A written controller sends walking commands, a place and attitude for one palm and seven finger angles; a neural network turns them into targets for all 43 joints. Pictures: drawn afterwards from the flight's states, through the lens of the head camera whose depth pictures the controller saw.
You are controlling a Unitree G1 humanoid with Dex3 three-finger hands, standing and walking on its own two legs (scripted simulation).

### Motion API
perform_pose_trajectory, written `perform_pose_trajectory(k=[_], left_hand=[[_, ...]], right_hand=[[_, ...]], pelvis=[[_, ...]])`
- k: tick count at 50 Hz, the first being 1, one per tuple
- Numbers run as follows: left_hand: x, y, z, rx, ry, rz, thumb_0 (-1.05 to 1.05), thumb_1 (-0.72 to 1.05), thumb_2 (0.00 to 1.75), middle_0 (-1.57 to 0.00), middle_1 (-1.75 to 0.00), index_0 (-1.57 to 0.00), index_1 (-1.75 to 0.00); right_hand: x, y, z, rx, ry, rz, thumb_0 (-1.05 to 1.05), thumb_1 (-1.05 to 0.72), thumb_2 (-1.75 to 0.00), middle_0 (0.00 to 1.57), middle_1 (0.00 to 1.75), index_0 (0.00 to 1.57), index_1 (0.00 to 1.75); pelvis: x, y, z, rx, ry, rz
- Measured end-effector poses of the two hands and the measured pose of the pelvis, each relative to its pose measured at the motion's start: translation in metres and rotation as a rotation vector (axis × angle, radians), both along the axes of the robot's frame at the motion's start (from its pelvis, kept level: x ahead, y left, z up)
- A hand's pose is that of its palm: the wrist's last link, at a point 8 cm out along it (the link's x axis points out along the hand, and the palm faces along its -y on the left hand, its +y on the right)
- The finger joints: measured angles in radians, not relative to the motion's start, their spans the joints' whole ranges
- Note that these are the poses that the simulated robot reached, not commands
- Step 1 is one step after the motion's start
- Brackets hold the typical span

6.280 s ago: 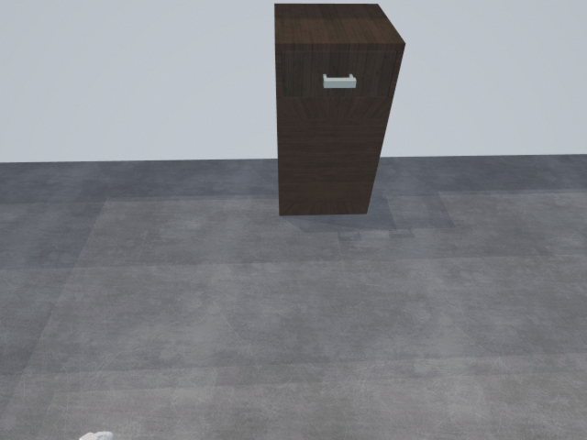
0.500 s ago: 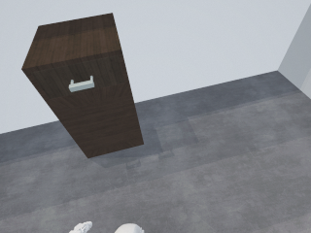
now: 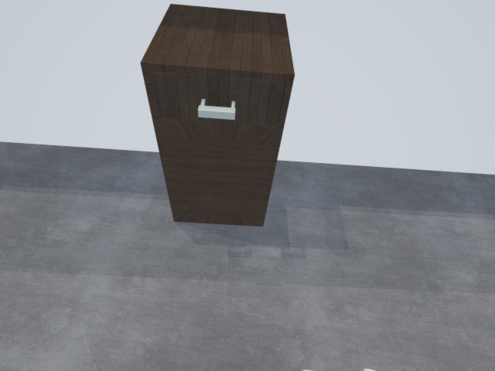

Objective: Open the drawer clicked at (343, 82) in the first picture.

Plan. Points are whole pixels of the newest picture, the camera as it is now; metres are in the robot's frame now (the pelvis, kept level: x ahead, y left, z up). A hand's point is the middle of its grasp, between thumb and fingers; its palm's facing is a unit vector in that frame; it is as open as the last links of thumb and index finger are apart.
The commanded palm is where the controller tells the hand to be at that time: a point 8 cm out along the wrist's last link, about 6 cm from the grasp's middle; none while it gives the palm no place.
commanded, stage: take the last steps up to it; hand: left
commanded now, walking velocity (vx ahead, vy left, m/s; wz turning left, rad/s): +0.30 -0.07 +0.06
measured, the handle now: (217, 107) +0.82 +0.16 -0.07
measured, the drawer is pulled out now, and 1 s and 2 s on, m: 0.00 0.00 0.00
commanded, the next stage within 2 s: come to a stop and stand still in 0.98 s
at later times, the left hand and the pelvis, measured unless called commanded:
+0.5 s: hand out of the picture +0.01 +0.11 -0.16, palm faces +0.11 -0.97 -0.20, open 7.3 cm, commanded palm none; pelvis +0.06 -0.05 +0.00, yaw +3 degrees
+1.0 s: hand (169, 322) +0.23 +0.17 -0.18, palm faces +0.10 -0.98 -0.18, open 7.4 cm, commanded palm none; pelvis +0.23 +0.00 +0.00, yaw +1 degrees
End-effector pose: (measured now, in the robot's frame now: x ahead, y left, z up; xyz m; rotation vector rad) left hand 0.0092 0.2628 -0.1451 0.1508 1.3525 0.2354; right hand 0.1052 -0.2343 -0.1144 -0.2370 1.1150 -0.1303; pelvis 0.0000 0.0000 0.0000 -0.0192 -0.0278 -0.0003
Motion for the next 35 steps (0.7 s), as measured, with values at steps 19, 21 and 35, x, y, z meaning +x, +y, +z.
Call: perform_pose_trajectory(k=[19, 21, 35], left_hand=[[0.029, -0.081, 0.013, -0.008, -0.095, -0.008, 0.00, 0.93, 0.90, -0.20, -0.30, -0.20, -0.30], [0.016, -0.089, 0.015, -0.016, -0.040, 0.010, 0.00, 0.93, 0.90, -0.20, -0.30, -0.20, -0.30], [-0.023, -0.129, 0.008, -0.150, 0.287, 0.157, 0.01, 0.91, 0.90, -0.20, -0.30, -0.20, -0.30]], right_hand=[[-0.114, -0.044, -0.044, 0.093, 0.350, -0.126, 0.00, -0.92, -0.90, 0.20, 0.30, 0.20, 0.30], [-0.104, -0.049, -0.040, 0.098, 0.346, -0.129, 0.01, -0.92, -0.90, 0.20, 0.30, 0.20, 0.30], [0.085, -0.020, -0.038, 0.091, 0.169, -0.002, 0.01, -0.92, -0.90, 0.20, 0.30, 0.19, 0.30]], pelvis=[[0.031, -0.047, -0.003, 0.040, 0.000, 0.035], [0.041, -0.050, 0.001, 0.043, 0.001, 0.035], [0.126, -0.033, -0.007, 0.019, 0.022, 0.060]])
